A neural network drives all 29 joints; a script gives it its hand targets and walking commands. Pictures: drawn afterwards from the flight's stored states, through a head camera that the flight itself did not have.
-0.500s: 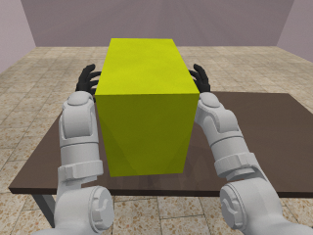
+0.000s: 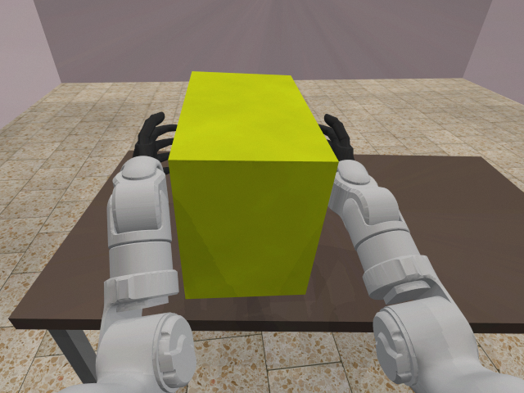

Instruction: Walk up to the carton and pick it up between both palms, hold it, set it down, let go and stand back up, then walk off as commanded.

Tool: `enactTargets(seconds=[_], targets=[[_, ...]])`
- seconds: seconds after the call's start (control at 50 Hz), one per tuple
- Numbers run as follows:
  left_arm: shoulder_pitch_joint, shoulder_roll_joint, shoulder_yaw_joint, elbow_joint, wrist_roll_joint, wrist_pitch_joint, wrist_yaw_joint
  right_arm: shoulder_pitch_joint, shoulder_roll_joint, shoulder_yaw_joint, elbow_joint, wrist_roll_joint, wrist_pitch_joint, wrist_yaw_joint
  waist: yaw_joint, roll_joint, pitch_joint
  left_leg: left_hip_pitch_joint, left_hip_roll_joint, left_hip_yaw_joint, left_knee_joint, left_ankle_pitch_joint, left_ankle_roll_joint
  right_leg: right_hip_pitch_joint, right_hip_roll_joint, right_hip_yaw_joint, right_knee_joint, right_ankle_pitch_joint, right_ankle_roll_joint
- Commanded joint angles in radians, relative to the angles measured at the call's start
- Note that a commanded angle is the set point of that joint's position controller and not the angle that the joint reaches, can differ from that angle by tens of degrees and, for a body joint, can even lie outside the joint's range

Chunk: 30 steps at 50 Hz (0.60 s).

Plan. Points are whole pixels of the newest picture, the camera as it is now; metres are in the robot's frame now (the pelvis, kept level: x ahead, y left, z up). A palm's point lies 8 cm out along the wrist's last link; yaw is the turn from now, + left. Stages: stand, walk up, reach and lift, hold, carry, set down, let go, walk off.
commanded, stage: hold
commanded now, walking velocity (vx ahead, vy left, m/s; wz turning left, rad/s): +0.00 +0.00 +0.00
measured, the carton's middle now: (244, 174) +0.42 +0.00 +0.19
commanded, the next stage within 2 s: none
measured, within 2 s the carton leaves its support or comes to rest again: neither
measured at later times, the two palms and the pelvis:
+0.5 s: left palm (143, 165) +0.36 +0.15 +0.25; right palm (334, 164) +0.36 -0.13 +0.24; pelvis -0.01 +0.01 +0.00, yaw +0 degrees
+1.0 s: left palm (129, 169) +0.35 +0.16 +0.25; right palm (324, 156) +0.36 -0.11 +0.25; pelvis +0.00 +0.00 +0.00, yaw +1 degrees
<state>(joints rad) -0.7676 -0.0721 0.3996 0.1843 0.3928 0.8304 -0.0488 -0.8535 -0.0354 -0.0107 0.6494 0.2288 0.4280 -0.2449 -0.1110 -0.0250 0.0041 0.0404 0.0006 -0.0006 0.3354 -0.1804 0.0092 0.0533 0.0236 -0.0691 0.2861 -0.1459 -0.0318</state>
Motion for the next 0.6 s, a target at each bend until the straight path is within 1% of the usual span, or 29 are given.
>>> enactTargets(seconds=[0.0, 0.02, 0.04, 0.06, 0.08, 0.1, 0.12, 0.14, 0.16, 0.18, 0.2, 0.22, 0.24, 0.26, 0.28, 0.3, 0.32, 0.34, 0.36, 0.38, 0.4, 0.42, 0.46, 0.48, 0.5, 0.52, 0.54, 0.56, 0.58], targets=[[-0.677, -0.427, -0.392, 0.012, -0.123, -0.07, -0.148, -0.757, 0.629, 0.288, -0.316, 0.096, -0.038, 0.071, 0.034, -0.017, -0.291, -0.064, -0.061, 0.033, -0.049, 0.102, 0.018, 0.132, 0.019, 0.001, -0.021, 0.197, 0.101], [-0.653, -0.436, -0.415, -0.033, -0.139, -0.072, -0.156, -0.717, 0.645, 0.289, -0.332, 0.098, -0.041, 0.065, 0.018, -0.02, -0.33, -0.044, -0.064, 0.037, -0.039, 0.138, 0.016, 0.16, 0.016, 0.003, -0.017, 0.243, 0.102], [-0.689, -0.423, -0.396, -0.022, -0.14, -0.078, -0.162, -0.723, 0.647, 0.271, -0.327, 0.093, -0.035, 0.063, 0.007, -0.035, -0.3, -0.057, -0.067, 0.036, -0.045, 0.09, 0.027, 0.134, 0.003, 0.011, -0.027, 0.191, 0.109], [-0.678, -0.422, -0.391, 0.019, -0.143, -0.072, -0.166, -0.755, 0.636, 0.269, -0.331, 0.084, -0.038, 0.062, 0.007, -0.037, -0.271, -0.067, -0.068, 0.036, -0.054, 0.068, 0.028, 0.121, 0.005, 0.008, -0.036, 0.169, 0.107], [-0.674, -0.441, -0.414, -0.021, -0.134, -0.069, -0.173, -0.695, 0.624, 0.246, -0.298, 0.072, -0.035, 0.059, -0.015, -0.002, -0.283, -0.053, -0.062, 0.034, -0.048, 0.092, 0.017, 0.121, 0.006, 0.014, -0.026, 0.217, 0.099], [-0.681, -0.428, -0.4, 0.017, -0.136, -0.066, -0.18, -0.742, 0.617, 0.232, -0.303, 0.065, -0.038, 0.06, -0.008, -0.019, -0.279, -0.058, -0.061, 0.037, -0.052, 0.08, 0.021, 0.128, 0.011, 0.0, -0.035, 0.155, 0.1], [-0.666, -0.427, -0.403, 0.013, -0.126, -0.063, -0.183, -0.702, 0.606, 0.224, -0.276, 0.062, -0.023, 0.058, -0.014, 0.001, -0.278, -0.065, -0.059, 0.035, -0.053, 0.06, 0.018, 0.113, 0.006, 0.015, -0.037, 0.144, 0.092], [-0.692, -0.465, -0.465, -0.036, -0.166, -0.071, -0.184, -0.705, 0.604, 0.211, -0.3, 0.054, -0.035, 0.055, -0.045, 0.017, -0.305, -0.05, -0.049, 0.034, -0.046, 0.085, 0.0, 0.113, 0.02, 0.002, -0.021, 0.188, 0.088], [-0.688, -0.448, -0.446, -0.003, -0.167, -0.069, -0.186, -0.714, 0.605, 0.202, -0.308, 0.056, -0.03, 0.052, -0.057, 0.006, -0.288, -0.063, -0.059, 0.034, -0.044, 0.064, 0.008, 0.122, 0.009, 0.003, -0.029, 0.17, 0.103], [-0.713, -0.47, -0.467, -0.017, -0.169, -0.07, -0.181, -0.734, 0.601, 0.21, -0.283, 0.055, -0.036, 0.059, -0.039, 0.041, -0.293, -0.062, -0.046, 0.027, -0.055, 0.072, -0.003, 0.108, 0.029, -0.006, -0.027, 0.136, 0.083], [-0.704, -0.485, -0.504, -0.075, -0.182, -0.075, -0.175, -0.707, 0.597, 0.213, -0.302, 0.065, -0.043, 0.063, -0.048, 0.074, -0.334, -0.062, -0.037, 0.019, -0.046, 0.132, -0.021, 0.154, 0.036, -0.016, -0.007, 0.199, 0.075], [-0.709, -0.48, -0.496, -0.061, -0.165, -0.064, -0.166, -0.703, 0.561, 0.208, -0.264, 0.066, -0.038, 0.067, -0.042, 0.116, -0.286, -0.068, -0.036, 0.026, -0.049, 0.098, -0.036, 0.117, 0.034, -0.005, -0.022, 0.151, 0.065], [-0.723, -0.496, -0.51, -0.045, -0.178, -0.068, -0.172, -0.654, 0.545, 0.16, -0.232, 0.045, -0.03, 0.067, -0.097, 0.115, -0.246, -0.084, -0.028, 0.018, -0.059, 0.072, -0.046, 0.108, 0.033, -0.008, -0.015, 0.145, 0.059], [-0.741, -0.496, -0.502, -0.047, -0.18, -0.075, -0.165, -0.723, 0.574, 0.193, -0.265, 0.06, -0.043, 0.076, -0.051, 0.098, -0.266, -0.075, -0.033, 0.025, -0.067, 0.063, -0.034, 0.103, 0.036, -0.015, -0.016, 0.124, 0.064], [-0.741, -0.474, -0.48, -0.039, -0.179, -0.073, -0.162, -0.743, 0.567, 0.186, -0.283, 0.055, -0.044, 0.08, -0.044, 0.09, -0.287, -0.101, -0.036, 0.023, -0.062, 0.055, -0.02, 0.123, 0.029, -0.01, -0.016, 0.109, 0.067], [-0.762, -0.502, -0.499, -0.061, -0.18, -0.077, -0.153, -0.737, 0.576, 0.202, -0.249, 0.055, -0.048, 0.089, -0.026, 0.113, -0.274, -0.117, -0.024, 0.02, -0.083, 0.056, -0.038, 0.13, 0.04, -0.016, -0.005, 0.112, 0.054], [-0.727, -0.501, -0.479, -0.034, -0.166, -0.071, -0.155, -0.75, 0.577, 0.202, -0.268, 0.059, -0.05, 0.09, -0.024, 0.098, -0.269, -0.113, -0.028, 0.02, -0.077, 0.061, -0.029, 0.134, 0.038, -0.011, -0.014, 0.118, 0.058], [-0.71, -0.5, -0.478, -0.023, -0.162, -0.063, -0.157, -0.74, 0.554, 0.192, -0.243, 0.052, -0.044, 0.093, -0.038, 0.083, -0.26, -0.109, -0.022, 0.02, -0.076, 0.074, -0.031, 0.141, 0.04, -0.015, -0.009, 0.129, 0.061], [-0.682, -0.502, -0.467, -0.01, -0.149, -0.057, -0.158, -0.721, 0.539, 0.204, -0.239, 0.059, -0.047, 0.091, -0.028, 0.099, -0.257, -0.092, -0.02, 0.019, -0.08, 0.083, -0.036, 0.141, 0.038, -0.008, -0.023, 0.123, 0.051], [-0.7, -0.495, -0.466, -0.035, -0.149, -0.066, -0.151, -0.724, 0.566, 0.22, -0.242, 0.076, -0.048, 0.098, -0.005, 0.096, -0.282, -0.103, -0.021, 0.019, -0.081, 0.094, -0.035, 0.159, 0.042, -0.006, -0.012, 0.14, 0.05], [-0.699, -0.503, -0.477, -0.057, -0.151, -0.068, -0.143, -0.738, 0.556, 0.231, -0.26, 0.081, -0.058, 0.103, -0.009, 0.091, -0.314, -0.065, -0.02, 0.016, -0.078, 0.133, -0.036, 0.154, 0.052, -0.023, -0.001, 0.147, 0.055], [-0.73, -0.517, -0.521, -0.068, -0.189, -0.074, -0.139, -0.721, 0.549, 0.217, -0.258, 0.067, -0.06, 0.101, -0.052, 0.099, -0.314, -0.052, -0.02, 0.016, -0.067, 0.114, -0.046, 0.142, 0.047, -0.024, -0.011, 0.152, 0.056], [-0.705, -0.513, -0.506, -0.068, -0.192, -0.074, -0.123, -0.738, 0.556, 0.249, -0.287, 0.094, -0.067, 0.11, -0.013, 0.099, -0.334, -0.051, -0.015, 0.012, -0.061, 0.154, -0.041, 0.13, 0.055, -0.02, 0.0, 0.161, 0.052], [-0.692, -0.53, -0.514, -0.087, -0.195, -0.077, -0.121, -0.713, 0.569, 0.253, -0.295, 0.094, -0.07, 0.11, -0.017, 0.086, -0.35, -0.039, -0.02, 0.014, -0.062, 0.185, -0.043, 0.145, 0.057, -0.024, 0.006, 0.191, 0.056], [-0.719, -0.51, -0.482, -0.068, -0.172, -0.077, -0.118, -0.768, 0.573, 0.26, -0.286, 0.094, -0.068, 0.113, 0.01, 0.063, -0.335, -0.039, -0.022, 0.015, -0.07, 0.141, -0.026, 0.129, 0.055, -0.026, -0.007, 0.148, 0.059], [-0.679, -0.493, -0.444, -0.023, -0.157, -0.073, -0.113, -0.751, 0.576, 0.273, -0.28, 0.091, -0.063, 0.117, 0.032, 0.026, -0.318, -0.042, -0.025, 0.02, -0.072, 0.125, -0.012, 0.111, 0.054, -0.021, -0.013, 0.123, 0.063], [-0.687, -0.47, -0.422, 0.011, -0.141, -0.069, -0.117, -0.764, 0.588, 0.254, -0.268, 0.086, -0.06, 0.118, 0.028, 0.009, -0.288, -0.069, -0.026, 0.015, -0.078, 0.09, 0.003, 0.118, 0.048, -0.021, -0.014, 0.114, 0.067], [-0.674, -0.469, -0.427, 0.008, -0.147, -0.074, -0.12, -0.732, 0.578, 0.254, -0.261, 0.07, -0.056, 0.114, 0.02, -0.012, -0.285, -0.053, -0.034, 0.024, -0.074, 0.085, 0.005, 0.108, 0.042, -0.02, -0.018, 0.114, 0.067], [-0.649, -0.474, -0.431, -0.017, -0.152, -0.071, -0.123, -0.756, 0.583, 0.274, -0.308, 0.081, -0.066, 0.113, 0.029, -0.013, -0.332, -0.047, -0.025, 0.013, -0.067, 0.143, 0.006, 0.14, 0.048, -0.02, -0.012, 0.167, 0.067]])
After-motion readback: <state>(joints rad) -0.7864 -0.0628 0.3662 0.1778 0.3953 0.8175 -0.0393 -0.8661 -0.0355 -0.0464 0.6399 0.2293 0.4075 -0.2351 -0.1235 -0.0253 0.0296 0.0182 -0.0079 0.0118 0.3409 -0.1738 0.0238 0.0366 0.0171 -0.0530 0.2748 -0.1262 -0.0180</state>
